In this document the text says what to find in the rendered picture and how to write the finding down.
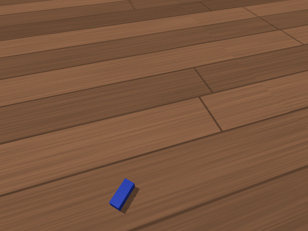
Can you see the carton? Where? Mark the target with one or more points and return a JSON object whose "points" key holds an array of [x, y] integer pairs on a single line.
{"points": [[122, 194]]}

